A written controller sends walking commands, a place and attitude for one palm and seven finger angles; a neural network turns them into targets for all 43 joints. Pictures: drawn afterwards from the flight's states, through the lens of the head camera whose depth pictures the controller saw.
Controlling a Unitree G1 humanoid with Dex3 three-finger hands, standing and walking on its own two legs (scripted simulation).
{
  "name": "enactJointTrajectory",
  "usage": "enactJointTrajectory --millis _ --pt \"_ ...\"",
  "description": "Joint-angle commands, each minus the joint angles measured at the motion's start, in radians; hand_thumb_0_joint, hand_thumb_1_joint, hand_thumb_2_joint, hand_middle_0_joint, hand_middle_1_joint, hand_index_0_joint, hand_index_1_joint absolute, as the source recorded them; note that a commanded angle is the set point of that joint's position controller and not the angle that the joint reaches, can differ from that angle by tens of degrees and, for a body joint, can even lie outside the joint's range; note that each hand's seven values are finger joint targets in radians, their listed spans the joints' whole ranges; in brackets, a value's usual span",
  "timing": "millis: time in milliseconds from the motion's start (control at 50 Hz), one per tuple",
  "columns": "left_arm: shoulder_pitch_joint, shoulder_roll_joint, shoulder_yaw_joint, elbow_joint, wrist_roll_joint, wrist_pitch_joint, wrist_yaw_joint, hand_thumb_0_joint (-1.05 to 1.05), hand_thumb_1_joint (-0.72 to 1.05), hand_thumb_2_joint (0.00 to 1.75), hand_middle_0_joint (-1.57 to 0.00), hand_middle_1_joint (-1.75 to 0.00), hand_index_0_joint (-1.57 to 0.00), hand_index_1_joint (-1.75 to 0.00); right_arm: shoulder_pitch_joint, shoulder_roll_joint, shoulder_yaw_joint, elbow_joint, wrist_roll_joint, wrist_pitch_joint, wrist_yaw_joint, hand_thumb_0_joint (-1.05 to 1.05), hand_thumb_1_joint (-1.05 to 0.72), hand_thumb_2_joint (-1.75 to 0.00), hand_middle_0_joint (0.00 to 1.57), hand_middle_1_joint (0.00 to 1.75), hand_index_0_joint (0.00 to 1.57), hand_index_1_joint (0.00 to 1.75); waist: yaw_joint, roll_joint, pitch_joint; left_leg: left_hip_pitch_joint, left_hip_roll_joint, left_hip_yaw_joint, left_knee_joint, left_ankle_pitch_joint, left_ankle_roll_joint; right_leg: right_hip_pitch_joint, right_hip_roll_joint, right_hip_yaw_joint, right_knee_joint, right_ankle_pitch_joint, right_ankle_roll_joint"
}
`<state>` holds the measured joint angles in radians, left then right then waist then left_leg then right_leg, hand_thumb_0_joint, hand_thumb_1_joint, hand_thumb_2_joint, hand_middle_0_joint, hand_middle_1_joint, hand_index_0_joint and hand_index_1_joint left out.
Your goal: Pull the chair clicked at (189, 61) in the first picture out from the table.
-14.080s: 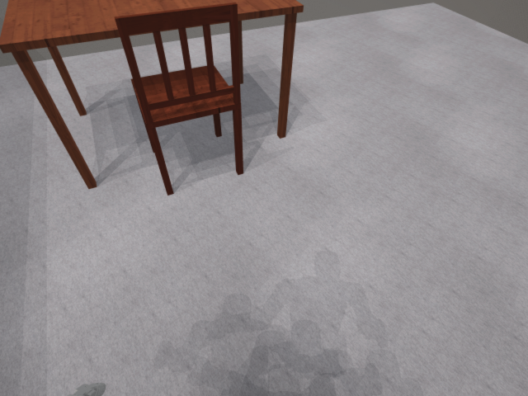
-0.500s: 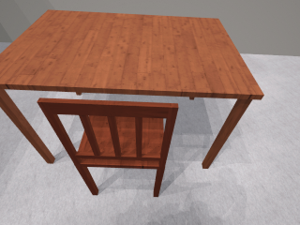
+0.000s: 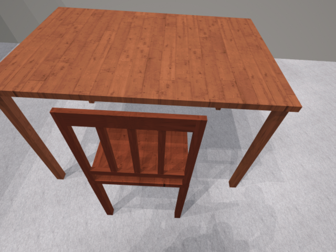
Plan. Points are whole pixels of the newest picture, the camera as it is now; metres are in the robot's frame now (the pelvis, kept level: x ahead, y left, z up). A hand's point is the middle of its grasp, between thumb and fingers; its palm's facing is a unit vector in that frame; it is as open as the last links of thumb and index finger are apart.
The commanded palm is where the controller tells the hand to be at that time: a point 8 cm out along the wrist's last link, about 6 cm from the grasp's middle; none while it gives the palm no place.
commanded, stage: raise the hand toward the chair's back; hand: left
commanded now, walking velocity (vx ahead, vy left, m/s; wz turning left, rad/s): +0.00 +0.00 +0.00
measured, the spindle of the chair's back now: (134, 152) +0.43 +0.14 -0.11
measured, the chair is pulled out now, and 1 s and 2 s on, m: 0.00 0.00 0.00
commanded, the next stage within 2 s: none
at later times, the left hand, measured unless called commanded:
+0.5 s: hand out of the picture +0.12 +0.16 -0.09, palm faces +0.13 -0.99 -0.03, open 9.7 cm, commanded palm +0.12 +0.22 -0.06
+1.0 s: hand (93, 223) +0.19 +0.19 -0.04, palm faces +0.12 -0.99 -0.06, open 14.1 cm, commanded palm +0.15 +0.23 -0.05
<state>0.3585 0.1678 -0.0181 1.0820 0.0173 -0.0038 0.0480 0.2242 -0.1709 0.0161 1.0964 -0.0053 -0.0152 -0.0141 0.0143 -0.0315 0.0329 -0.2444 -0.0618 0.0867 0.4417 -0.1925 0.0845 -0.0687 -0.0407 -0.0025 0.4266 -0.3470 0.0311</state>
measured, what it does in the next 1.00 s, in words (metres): lowers itself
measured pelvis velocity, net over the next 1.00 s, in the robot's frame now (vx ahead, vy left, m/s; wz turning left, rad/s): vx -0.02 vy -0.03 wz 0.04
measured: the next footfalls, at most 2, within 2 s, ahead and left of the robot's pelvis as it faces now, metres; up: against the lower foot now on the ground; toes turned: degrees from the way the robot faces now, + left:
none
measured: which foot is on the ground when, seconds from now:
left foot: down 0.00-1.00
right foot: down 0.00-1.00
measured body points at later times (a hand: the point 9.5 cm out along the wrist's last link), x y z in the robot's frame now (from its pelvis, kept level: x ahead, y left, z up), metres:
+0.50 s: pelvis -0.05 -0.05 -0.10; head +0.00 -0.05 +0.35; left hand +0.11 +0.21 -0.08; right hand +0.18 -0.30 -0.14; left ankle +0.03 +0.06 -0.74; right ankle -0.04 -0.12 -0.74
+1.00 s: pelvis -0.02 -0.03 -0.09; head +0.08 -0.02 +0.35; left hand +0.18 +0.24 -0.04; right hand +0.15 -0.28 -0.19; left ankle +0.03 +0.06 -0.74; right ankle -0.04 -0.12 -0.74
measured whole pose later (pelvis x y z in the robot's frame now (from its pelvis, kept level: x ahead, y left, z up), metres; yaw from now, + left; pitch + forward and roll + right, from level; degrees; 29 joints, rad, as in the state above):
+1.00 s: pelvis -0.02 -0.03 -0.09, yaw +2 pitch +18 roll -2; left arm 0.44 0.22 0.24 -0.01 -0.33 -0.48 -0.28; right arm 0.25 -0.25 -0.05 0.61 0.01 -0.23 -0.04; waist 0.00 0.02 -0.14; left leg -1.01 -0.01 0.02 1.15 -0.45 0.05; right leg -0.86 0.05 -0.06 1.15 -0.61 -0.05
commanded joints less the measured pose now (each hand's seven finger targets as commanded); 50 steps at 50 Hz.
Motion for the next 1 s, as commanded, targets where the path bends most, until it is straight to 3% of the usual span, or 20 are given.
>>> enactJointTrajectory --millis 0,20,40,80,120,180,220,280,320,420,480,500,580,620,680,720,800,860,900,980 --pt "-0.049 0.21 0.0 -0.087 -0.014 -0.031 -0.005 0.0 0.9 0.9 -0.2 -0.3 -0.2 -0.3 0.018 -0.186 -0.036 -0.119 -0.011 -0.016 -0.007 0.0 -0.9 -0.9 0.2 0.3 0.2 0.3 -0.052 0.233 0.112 0.099 0.093 -0.202 -0.117 0.209 -0.028 -0.246 0.016 -0.003 0.041 0.063 -0.074" --pt "-0.61 0.337 0.145 -1.463 -0.175 -0.166 0.044 0.0 0.88 0.89 -0.2 -0.3 -0.2 -0.3 0.025 -0.271 -0.042 -0.42 0.064 -0.15 -0.043 0.0 -0.9 -0.9 0.2 0.3 0.2 0.3 -0.125 0.264 -0.262 0.304 0.083 -0.157 -0.05 0.199 -0.1 -0.362 0.08 -0.065 0.073 0.139 -0.076" --pt "-0.258 0.231 0.08 -1.268 -0.108 -0.093 0.067 0.0 0.85 0.88 -0.2 -0.29 -0.2 -0.29 0.057 -0.229 -0.041 -0.364 0.048 -0.246 -0.06 0.0 -0.9 -0.9 0.2 0.3 0.2 0.3 -0.077 0.31 -0.259 0.403 0.161 -0.219 -0.115 0.302 -0.137 -0.376 0.075 -0.042 0.194 0.001 -0.076" --pt "0.013 -0.006 -0.03 -1.027 -0.113 -0.003 0.081 0.0 0.81 0.86 -0.19 -0.29 -0.19 -0.29 0.079 -0.201 -0.048 -0.311 0.042 -0.27 -0.04 0.0 -0.9 -0.9 0.2 0.3 0.2 0.3 -0.077 0.112 -0.123 0.231 0.165 -0.246 -0.145 0.112 -0.113 -0.449 0.061 -0.024 0.227 -0.07 -0.063" --pt "-0.014 0.012 0.014 -1.113 -0.174 -0.052 0.042 0.0 0.76 0.84 -0.19 -0.28 -0.19 -0.28 0.032 -0.222 -0.054 -0.385 0.055 -0.285 -0.049 0.0 -0.9 -0.9 0.2 0.3 0.2 0.3 -0.079 -0.083 -0.102 0.048 0.127 -0.226 -0.037 -0.14 -0.074 -0.47 0.057 -0.054 0.169 -0.052 -0.044" --pt "0.005 0.098 0.152 -1.008 -0.165 -0.213 -0.011 0.0 0.69 0.81 -0.18 -0.27 -0.18 -0.27 -0.045 -0.227 -0.067 -0.48 0.015 -0.299 -0.032 0.0 -0.9 -0.9 0.2 0.3 0.2 0.3 -0.057 -0.102 -0.176 -0.19 0.074 -0.212 0.169 -0.242 -0.071 -0.592 0.06 -0.068 0.231 -0.116 -0.039" --pt "0.173 0.03 0.148 -0.887 -0.209 -0.331 -0.091 0.0 0.64 0.79 -0.17 -0.26 -0.17 -0.26 -0.094 -0.2 -0.069 -0.531 0.013 -0.286 -0.001 0.0 -0.9 -0.9 0.2 0.3 0.2 0.3 0.002 -0.153 -0.156 -0.344 0.056 -0.153 0.289 -0.177 -0.075 -0.639 0.069 -0.076 0.317 -0.136 -0.058" --pt "0.264 0.071 0.219 -0.931 -0.283 -0.527 -0.262 0.0 0.57 0.76 -0.17 -0.25 -0.17 -0.25 -0.141 -0.207 -0.092 -0.612 0.013 -0.269 0.034 0.0 -0.9 -0.9 0.2 0.3 0.2 0.3 0.062 -0.06 -0.24 -0.497 0.044 -0.1 0.454 -0.151 -0.092 -0.707 0.064 -0.03 0.448 -0.113 -0.071" --pt "0.256 0.147 0.268 -0.974 -0.29 -0.563 -0.335 0.0 0.53 0.74 -0.16 -0.24 -0.16 -0.24 -0.161 -0.215 -0.1 -0.682 0.027 -0.252 0.043 0.0 -0.9 -0.9 0.2 0.3 0.2 0.3 0.086 0.071 -0.288 -0.55 0.033 -0.073 0.513 -0.168 -0.093 -0.704 0.049 0.035 0.486 -0.117 -0.075" --pt "0.002 0.23 0.311 -1.25 -0.32 -0.47 -0.301 0.0 0.41 0.69 -0.15 -0.22 -0.15 -0.22 -0.138 -0.205 -0.096 -0.79 0.048 -0.223 -0.008 0.0 -0.9 -0.9 0.2 0.3 0.2 0.3 0.011 0.015 -0.279 -0.648 0.031 -0.087 0.607 -0.345 -0.059 -0.778 0.026 0.192 0.383 -0.483 -0.017" --pt "-0.128 0.211 0.277 -1.408 -0.333 -0.564 -0.269 0.0 0.34 0.66 -0.14 -0.21 -0.14 -0.21 -0.047 -0.183 -0.087 -0.74 0.037 -0.252 -0.033 0.0 -0.9 -0.9 0.2 0.3 0.2 0.3 -0.04 0.067 -0.296 -0.592 0.057 -0.116 0.677 -0.296 -0.051 -0.806 0.021 0.209 0.378 -0.387 -0.009" --pt "-0.199 0.226 0.263 -1.474 -0.337 -0.606 -0.277 0.0 0.32 0.65 -0.14 -0.21 -0.14 -0.21 -0.027 -0.19 -0.084 -0.723 0.034 -0.264 -0.043 0.0 -0.9 -0.9 0.2 0.3 0.2 0.3 -0.063 0.037 -0.325 -0.589 0.064 -0.123 0.702 -0.282 -0.044 -0.819 0.034 0.204 0.4 -0.349 -0.006" --pt "-0.146 0.195 0.17 -1.344 -0.326 -0.645 -0.382 0.0 0.22 0.61 -0.13 -0.19 -0.13 -0.19 0.006 -0.206 -0.072 -0.634 0.032 -0.308 -0.065 0.0 -0.9 -0.9 0.2 0.3 0.2 0.3 -0.096 0.068 -0.314 -0.606 0.082 -0.155 0.74 -0.17 -0.035 -0.81 0.036 0.176 0.477 -0.054 0.004" --pt "-0.102 0.214 0.208 -1.221 -0.323 -0.575 -0.435 0.0 0.18 0.59 -0.13 -0.19 -0.13 -0.19 0.013 -0.211 -0.073 -0.613 0.042 -0.301 -0.073 0.0 -0.9 -0.9 0.2 0.3 0.2 0.3 -0.098 0.019 -0.338 -0.642 0.081 -0.162 0.759 -0.128 -0.032 -0.757 0.016 0.207 0.481 0.07 0.044" --pt "0.045 0.234 0.308 -1.144 -0.348 -0.421 -0.469 0.0 0.11 0.56 -0.12 -0.18 -0.12 -0.18 -0.022 -0.202 -0.089 -0.636 0.055 -0.273 -0.079 0.0 -0.9 -0.9 0.2 0.3 0.2 0.3 -0.019 -0.022 -0.44 -0.619 0.068 -0.162 0.705 -0.059 -0.04 -0.618 0.002 0.193 0.484 0.202 0.062" --pt "0.133 0.243 0.395 -1.161 -0.381 -0.337 -0.455 0.0 0.06 0.54 -0.12 -0.17 -0.12 -0.17 -0.037 -0.193 -0.095 -0.658 0.056 -0.25 -0.073 0.0 -0.9 -0.9 0.2 0.3 0.2 0.3 0.036 -0.035 -0.537 -0.571 0.054 -0.159 0.674 0.031 -0.047 -0.489 -0.012 0.188 0.499 0.412 0.08" --pt "0.144 0.262 0.459 -1.296 -0.387 -0.359 -0.354 0.0 -0.03 0.5 -0.11 -0.15 -0.11 -0.15 -0.047 -0.165 -0.102 -0.657 0.035 -0.246 -0.055 0.0 -0.9 -0.9 0.2 0.3 0.2 0.3 0.07 0.024 -0.53 -0.445 0.048 -0.142 0.612 0.147 -0.053 -0.495 0.022 0.089 0.535 0.569 0.048" --pt "0.116 0.147 0.327 -1.286 -0.356 -0.459 -0.313 0.0 -0.1 0.47 -0.1 -0.14 -0.1 -0.14 -0.04 -0.162 -0.104 -0.633 0.021 -0.256 -0.034 0.0 -0.9 -0.9 0.2 0.3 0.2 0.3 0.014 0.014 -0.408 -0.423 0.06 -0.152 0.599 0.154 -0.055 -0.684 0.065 -0.012 0.586 0.386 -0.004" --pt "0.073 0.123 0.284 -1.228 -0.345 -0.514 -0.317 0.0 -0.15 0.45 -0.1 -0.14 -0.1 -0.14 -0.049 -0.177 -0.105 -0.619 0.016 -0.261 -0.029 0.0 -0.9 -0.9 0.2 0.3 0.2 0.3 -0.018 -0.011 -0.337 -0.475 0.064 -0.166 0.623 0.069 -0.058 -0.794 0.078 -0.023 0.604 0.222 -0.018" --pt "0.065 0.145 0.246 -1.222 -0.356 -0.552 -0.367 0.0 -0.24 0.41 -0.09 -0.12 -0.09 -0.12 -0.037 -0.211 -0.101 -0.646 0.02 -0.28 -0.036 0.0 -0.9 -0.9 0.2 0.3 0.2 0.3 -0.017 0.047 -0.412 -0.495 0.066 -0.168 0.629 -0.034 -0.055 -0.829 0.082 -0.01 0.594 0.035 -0.037"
